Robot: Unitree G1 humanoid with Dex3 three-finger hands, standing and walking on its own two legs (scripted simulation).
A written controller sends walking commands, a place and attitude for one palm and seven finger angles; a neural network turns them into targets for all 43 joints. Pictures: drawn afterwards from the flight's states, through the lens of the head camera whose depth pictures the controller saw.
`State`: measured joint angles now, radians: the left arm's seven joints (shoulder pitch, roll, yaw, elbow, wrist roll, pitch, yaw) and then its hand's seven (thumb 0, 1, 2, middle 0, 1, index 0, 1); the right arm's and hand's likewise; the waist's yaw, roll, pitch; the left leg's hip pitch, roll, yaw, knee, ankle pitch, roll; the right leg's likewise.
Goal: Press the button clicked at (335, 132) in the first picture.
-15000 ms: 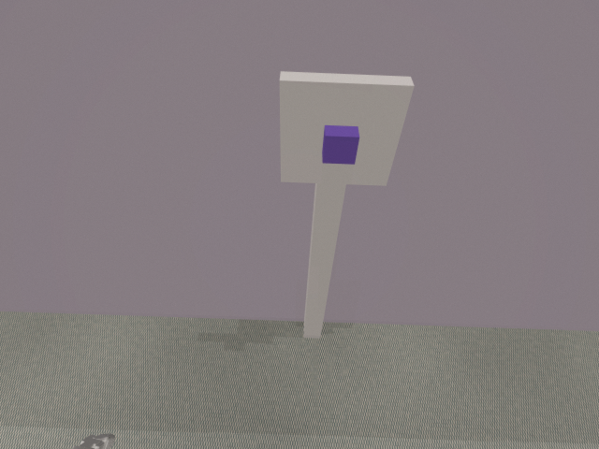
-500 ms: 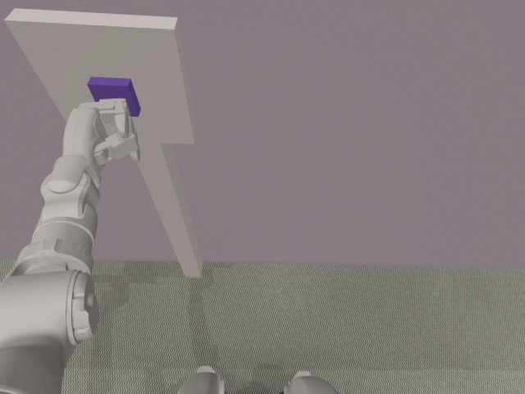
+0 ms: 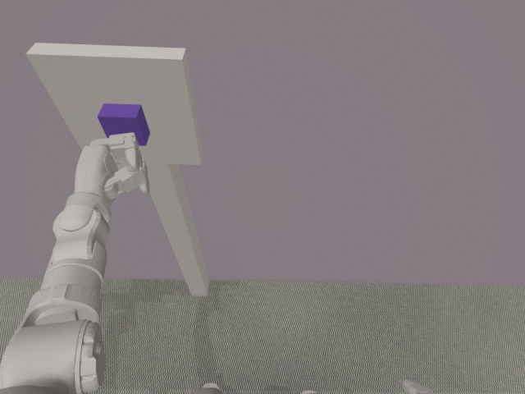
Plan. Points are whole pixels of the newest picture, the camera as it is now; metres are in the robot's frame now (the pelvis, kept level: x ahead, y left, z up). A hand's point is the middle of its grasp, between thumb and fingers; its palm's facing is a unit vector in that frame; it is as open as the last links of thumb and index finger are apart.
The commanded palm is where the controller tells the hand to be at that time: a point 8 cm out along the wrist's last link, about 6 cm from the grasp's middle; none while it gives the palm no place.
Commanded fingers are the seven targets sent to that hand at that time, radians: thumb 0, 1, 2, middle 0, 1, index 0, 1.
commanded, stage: pull the fist back off the button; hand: left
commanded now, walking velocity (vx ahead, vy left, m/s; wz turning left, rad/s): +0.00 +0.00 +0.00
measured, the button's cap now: (126, 123) +0.49 +0.22 +0.14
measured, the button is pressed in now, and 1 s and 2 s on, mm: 0 0 0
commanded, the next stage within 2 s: draw the hand back to the body in 0.44 s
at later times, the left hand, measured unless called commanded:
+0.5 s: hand (128, 205) +0.36 +0.19 +0.10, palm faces +0.01 -1.00 -0.02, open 3.1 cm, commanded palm +0.34 +0.24 +0.11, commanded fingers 0.00 0.90 0.90 -1.30 -1.50 -1.30 -1.50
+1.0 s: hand (96, 232) +0.29 +0.21 +0.14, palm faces +0.02 -1.00 -0.03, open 3.1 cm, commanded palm +0.26 +0.26 +0.15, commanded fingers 0.00 0.90 0.90 -1.30 -1.50 -1.30 -1.50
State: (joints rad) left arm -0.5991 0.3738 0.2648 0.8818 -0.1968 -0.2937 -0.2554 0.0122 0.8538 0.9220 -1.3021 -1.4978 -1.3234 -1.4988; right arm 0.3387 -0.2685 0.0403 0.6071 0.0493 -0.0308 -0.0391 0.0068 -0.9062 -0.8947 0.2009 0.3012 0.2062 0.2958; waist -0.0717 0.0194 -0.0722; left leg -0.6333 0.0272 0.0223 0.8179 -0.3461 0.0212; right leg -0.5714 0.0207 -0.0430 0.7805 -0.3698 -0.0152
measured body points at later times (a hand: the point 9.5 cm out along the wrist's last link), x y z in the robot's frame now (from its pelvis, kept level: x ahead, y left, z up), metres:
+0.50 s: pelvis +0.03 -0.01 +0.01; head +0.05 -0.01 +0.46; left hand +0.35 +0.25 +0.10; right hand +0.19 -0.25 -0.08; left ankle +0.04 +0.10 -0.70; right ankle +0.01 -0.11 -0.70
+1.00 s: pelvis +0.02 -0.01 +0.02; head +0.01 -0.02 +0.47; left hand +0.29 +0.26 +0.14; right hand +0.19 -0.25 -0.06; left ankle +0.04 +0.10 -0.70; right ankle +0.01 -0.11 -0.70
